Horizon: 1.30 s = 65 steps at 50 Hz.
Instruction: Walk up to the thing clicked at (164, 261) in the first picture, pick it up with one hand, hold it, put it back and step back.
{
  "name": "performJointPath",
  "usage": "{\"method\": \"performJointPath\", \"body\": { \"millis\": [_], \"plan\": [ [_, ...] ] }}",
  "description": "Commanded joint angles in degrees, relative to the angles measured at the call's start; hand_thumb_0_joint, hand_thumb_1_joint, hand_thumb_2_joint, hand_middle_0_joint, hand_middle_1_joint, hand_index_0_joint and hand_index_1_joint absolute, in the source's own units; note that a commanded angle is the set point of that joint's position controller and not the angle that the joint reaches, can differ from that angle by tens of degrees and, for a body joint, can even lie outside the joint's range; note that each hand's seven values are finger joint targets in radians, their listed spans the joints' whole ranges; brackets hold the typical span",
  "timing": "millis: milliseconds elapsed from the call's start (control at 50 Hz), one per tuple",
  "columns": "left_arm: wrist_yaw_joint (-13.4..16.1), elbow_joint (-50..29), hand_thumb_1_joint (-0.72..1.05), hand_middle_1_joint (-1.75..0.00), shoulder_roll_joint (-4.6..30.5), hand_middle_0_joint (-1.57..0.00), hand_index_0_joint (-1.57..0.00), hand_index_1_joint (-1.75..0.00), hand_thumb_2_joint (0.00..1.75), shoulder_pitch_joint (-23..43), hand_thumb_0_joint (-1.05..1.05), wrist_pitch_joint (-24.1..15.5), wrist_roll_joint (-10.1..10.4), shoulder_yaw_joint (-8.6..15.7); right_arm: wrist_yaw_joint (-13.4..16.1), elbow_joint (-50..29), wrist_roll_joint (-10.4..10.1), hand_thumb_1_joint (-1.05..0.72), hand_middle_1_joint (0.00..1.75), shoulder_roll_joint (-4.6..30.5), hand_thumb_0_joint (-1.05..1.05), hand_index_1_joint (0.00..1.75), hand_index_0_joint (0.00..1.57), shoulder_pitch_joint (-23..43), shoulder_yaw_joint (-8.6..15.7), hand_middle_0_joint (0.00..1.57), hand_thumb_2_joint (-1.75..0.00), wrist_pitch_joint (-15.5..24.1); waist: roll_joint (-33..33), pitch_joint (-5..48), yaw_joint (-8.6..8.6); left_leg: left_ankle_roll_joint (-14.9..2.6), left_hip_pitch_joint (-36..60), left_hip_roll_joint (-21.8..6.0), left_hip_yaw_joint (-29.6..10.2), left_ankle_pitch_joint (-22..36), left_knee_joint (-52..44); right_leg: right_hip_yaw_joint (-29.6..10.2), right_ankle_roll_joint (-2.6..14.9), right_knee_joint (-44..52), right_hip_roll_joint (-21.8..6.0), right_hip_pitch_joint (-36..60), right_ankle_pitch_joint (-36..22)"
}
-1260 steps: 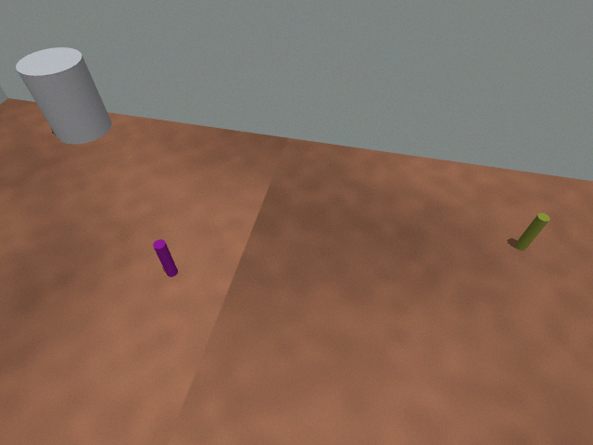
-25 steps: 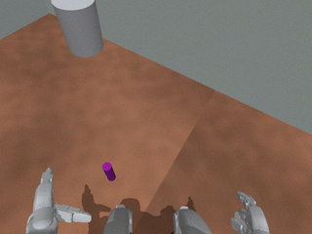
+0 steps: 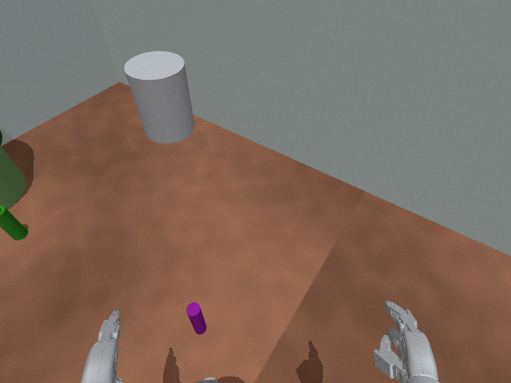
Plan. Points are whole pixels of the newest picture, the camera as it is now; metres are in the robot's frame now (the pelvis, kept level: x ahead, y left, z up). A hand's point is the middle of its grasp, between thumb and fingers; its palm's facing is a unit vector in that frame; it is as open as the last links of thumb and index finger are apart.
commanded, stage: home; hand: left
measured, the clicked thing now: (197, 319) +0.43 +0.20 -0.63
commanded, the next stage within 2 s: stand in 1.44 s
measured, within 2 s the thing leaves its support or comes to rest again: neither
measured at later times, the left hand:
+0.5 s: hand (148, 372) +0.16 +0.17 -0.05, palm faces +0.08 -0.96 -0.28, open 17.6 cm
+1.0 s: hand (147, 371) +0.17 +0.17 -0.05, palm faces +0.09 -0.96 -0.27, open 17.7 cm
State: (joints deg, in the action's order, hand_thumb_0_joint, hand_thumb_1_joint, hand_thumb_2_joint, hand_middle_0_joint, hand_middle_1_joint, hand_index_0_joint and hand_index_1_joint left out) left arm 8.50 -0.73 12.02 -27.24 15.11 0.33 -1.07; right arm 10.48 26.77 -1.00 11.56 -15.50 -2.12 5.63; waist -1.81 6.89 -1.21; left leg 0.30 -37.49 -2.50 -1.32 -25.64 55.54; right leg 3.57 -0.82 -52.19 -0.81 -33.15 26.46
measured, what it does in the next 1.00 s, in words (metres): stands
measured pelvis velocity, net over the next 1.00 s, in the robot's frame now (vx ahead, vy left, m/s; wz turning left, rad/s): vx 0.00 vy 0.00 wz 0.00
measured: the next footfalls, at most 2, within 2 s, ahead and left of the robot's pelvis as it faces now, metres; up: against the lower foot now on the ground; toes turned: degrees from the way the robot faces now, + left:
none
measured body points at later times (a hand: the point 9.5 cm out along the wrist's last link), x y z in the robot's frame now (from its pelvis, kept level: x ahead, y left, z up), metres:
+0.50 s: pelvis -0.01 +0.00 +0.00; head +0.01 +0.00 +0.45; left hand +0.16 +0.22 -0.03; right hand +0.14 -0.25 -0.07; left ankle +0.02 +0.12 -0.69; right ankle +0.00 -0.13 -0.69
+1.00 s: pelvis +0.00 +0.00 +0.00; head +0.01 +0.00 +0.45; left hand +0.16 +0.22 -0.03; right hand +0.16 -0.25 -0.06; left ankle +0.02 +0.12 -0.69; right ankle +0.00 -0.13 -0.69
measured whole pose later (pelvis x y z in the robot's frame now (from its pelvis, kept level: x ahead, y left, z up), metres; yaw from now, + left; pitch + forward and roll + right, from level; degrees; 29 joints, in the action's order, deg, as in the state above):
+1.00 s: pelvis +0.00 +0.00 +0.00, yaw +0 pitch +7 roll -2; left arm 7.2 0.7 11.6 -26.4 14.0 0.3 -0.7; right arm 10.4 29.6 -0.7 11.9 -16.2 -1.8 8.5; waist -1.6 6.0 -1.3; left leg 0.6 -36.0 -2.7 -1.2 -24.6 54.0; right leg 3.4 -0.5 -51.2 -0.6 -32.0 25.6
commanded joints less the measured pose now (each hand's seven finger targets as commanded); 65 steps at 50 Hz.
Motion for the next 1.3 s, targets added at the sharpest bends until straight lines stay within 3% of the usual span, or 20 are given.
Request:
{"method": "performJointPath", "body": {
  "millis": [0,120,180,200,260,320,360,440,480,640,760,780,880,980,1120,1220,1280],
  "plan": [
    [0.59,-10.34,-0.59,-0.05,5.15,-0.05,-0.05,-0.05,0.03,3.31,0.00,-2.89,-0.28,2.72,0.62,-7.72,0.36,-0.90,0.30,7.20,0.00,0.30,0.20,2.88,3.26,0.20,-0.90,3.60,-1.00,4.01,-0.76,-0.40,7.71,1.49,0.85,11.04,-9.76,0.15,1.17,9.07,2.14,1.37,-10.70],
    [0.43,-9.37,-0.57,-0.05,5.93,-0.05,-0.05,-0.05,0.04,1.98,0.00,-2.82,-0.19,3.81,0.71,-7.74,0.37,-0.90,0.30,7.26,0.00,0.30,0.20,3.85,3.07,0.20,-0.90,4.08,-0.10,3.33,-0.27,-0.77,6.38,1.97,1.35,7.92,-10.04,-0.21,0.83,10.94,1.91,1.62,-8.21],
    [0.12,-9.19,-0.59,-0.05,5.00,-0.05,-0.05,-0.05,0.03,2.30,0.00,-3.01,-0.07,2.84,0.55,-7.50,0.32,-0.90,0.30,7.31,0.00,0.30,0.20,3.80,3.12,0.20,-0.90,4.23,-0.55,1.82,-0.26,-0.63,6.25,1.89,1.33,6.57,-10.72,0.01,1.05,11.09,1.98,0.82,-6.63],
    [0.09,-9.31,-0.58,-0.05,5.17,-0.05,-0.05,-0.05,0.04,1.65,0.00,-3.01,-0.20,3.25,0.63,-7.46,0.35,-0.90,0.30,7.52,0.00,0.30,0.20,3.35,3.35,0.20,-0.90,4.38,-0.26,4.22,-0.47,-0.60,7.67,1.56,0.98,9.10,-10.45,0.13,1.14,10.36,2.24,1.66,-8.75],
    [0.08,-9.49,-0.59,-0.05,5.87,-0.05,-0.05,-0.05,0.03,2.57,0.00,-3.26,-0.15,3.94,0.51,-7.16,0.27,-0.90,0.30,7.23,0.00,0.30,0.20,3.41,3.18,0.20,-0.90,4.49,-0.55,2.76,-0.03,-0.58,6.62,1.63,0.88,7.72,-10.83,0.28,1.17,10.43,2.22,1.15,-7.43],
    [-0.14,-9.51,-0.59,-0.05,5.20,-0.05,-0.05,-0.05,0.03,2.79,0.00,-3.37,-0.21,3.16,0.54,-7.25,0.37,-0.90,0.30,7.23,0.00,0.30,0.20,3.13,3.40,0.20,-0.90,4.91,-0.29,3.83,-0.66,-0.63,7.18,1.57,1.07,8.71,-10.38,0.05,1.04,10.16,2.23,1.51,-8.65],
    [-0.02,-9.61,-0.60,-0.04,5.79,-0.05,-0.05,-0.04,0.02,2.59,0.00,-3.29,-0.25,3.66,0.59,-7.12,0.40,-0.90,0.30,7.42,0.00,0.30,0.20,3.12,3.46,0.20,-0.90,4.94,-1.40,4.79,-0.05,-0.48,7.51,1.53,0.76,9.71,-10.63,0.19,1.31,9.75,2.22,2.14,-9.29],
    [-0.22,-9.08,-0.60,-0.04,5.09,-0.05,-0.05,-0.04,0.02,3.58,0.00,-3.48,-0.14,2.95,0.47,-7.16,0.35,-0.90,0.30,7.33,0.00,0.30,0.20,3.70,3.34,0.20,-0.90,5.22,0.06,2.58,-0.46,-0.69,6.60,1.53,0.85,6.25,-11.16,0.06,1.13,10.59,2.15,0.92,-6.18],
    [-0.13,-9.35,-0.59,-0.05,5.89,-0.05,-0.05,-0.05,0.03,3.62,0.00,-3.58,-0.17,3.89,0.60,-7.11,0.35,-0.90,0.30,7.52,0.00,0.30,0.20,3.53,3.55,0.20,-0.90,5.41,-0.28,3.10,-0.13,-0.69,6.72,1.69,1.15,5.78,-11.12,-0.06,1.10,10.92,2.12,0.93,-5.70],
    [-0.47,-8.88,-0.61,-0.04,5.54,-0.04,-0.04,-0.04,0.02,2.69,0.00,-3.64,-0.20,3.54,0.73,-6.40,0.49,-0.90,0.30,7.30,0.00,0.30,0.20,3.04,3.39,0.20,-0.90,5.77,0.52,4.01,-0.48,-0.87,7.23,1.73,1.44,8.26,-10.09,-0.38,0.87,10.82,1.94,1.57,-8.44],
    [-0.54,-9.49,-0.61,-0.04,5.17,-0.04,-0.04,-0.04,0.01,3.69,0.00,-4.03,-0.06,3.19,0.60,-6.53,0.45,-0.90,0.30,7.38,0.00,0.30,0.20,3.77,3.35,0.20,-0.90,5.88,-0.55,2.05,-0.14,-0.54,6.64,1.52,0.90,5.50,-11.67,0.14,1.31,10.42,2.22,0.48,-5.32],
    [-0.46,-9.43,-0.61,-0.04,5.31,-0.04,-0.04,-0.04,0.01,2.67,0.00,-4.02,-0.23,3.51,0.72,-6.53,0.51,-0.90,0.30,7.45,0.00,0.30,0.20,3.46,3.49,0.20,-0.90,5.96,-0.52,3.97,-0.09,-0.53,7.86,1.45,0.91,7.41,-11.21,0.14,1.29,10.10,2.29,1.11,-6.96],
    [-0.54,-9.23,-0.61,-0.04,5.91,-0.04,-0.05,-0.04,0.02,2.92,0.00,-4.06,-0.06,4.22,0.61,-6.34,0.57,-0.90,0.30,7.06,0.00,0.30,0.20,3.58,3.25,0.20,-0.90,5.98,-0.08,3.43,0.08,-0.77,6.86,1.83,1.40,8.10,-10.33,-0.30,0.96,10.77,1.90,1.86,-8.23],
    [-0.50,-8.96,-0.61,-0.04,4.92,-0.04,-0.04,-0.04,0.01,2.86,0.00,-4.09,-0.22,3.30,0.65,-5.92,0.67,-0.90,0.30,7.43,0.00,0.30,0.20,3.07,3.63,0.20,-0.90,6.00,-0.45,4.23,-0.36,-0.57,7.90,1.48,1.11,10.25,-10.48,0.03,1.20,9.68,2.15,1.84,-10.10],
    [-0.36,-9.80,-0.60,-0.05,5.65,-0.05,-0.05,-0.05,0.03,2.99,0.00,-4.31,-0.12,3.88,0.50,-6.10,0.62,-0.90,0.30,7.02,0.00,0.30,0.20,3.60,3.28,0.20,-0.90,5.90,-0.61,3.77,0.31,-0.53,7.75,1.61,1.09,9.10,-10.97,0.04,1.22,10.32,1.99,2.27,-8.87],
    [-0.49,-7.76,-0.60,-0.04,4.53,-0.05,-0.05,-0.04,0.02,2.27,0.00,-3.85,-0.28,2.89,0.55,-6.05,0.71,-0.90,0.30,7.47,0.00,0.30,0.20,3.28,3.60,0.20,-0.90,5.84,0.46,3.56,-0.48,-0.63,8.05,1.45,1.16,10.81,-10.60,0.09,1.13,9.91,2.10,1.67,-10.69],
    [-0.38,-8.56,-0.60,-0.04,5.32,-0.05,-0.05,-0.04,0.02,2.17,0.00,-4.05,-0.28,3.87,0.53,-5.94,0.72,-0.90,0.30,7.19,0.00,0.30,0.20,3.37,3.49,0.20,-0.90,5.75,-0.22,4.58,0.30,-0.56,8.06,1.44,0.84,10.40,-11.04,0.24,1.31,9.75,2.08,2.63,-10.03]
  ]
}}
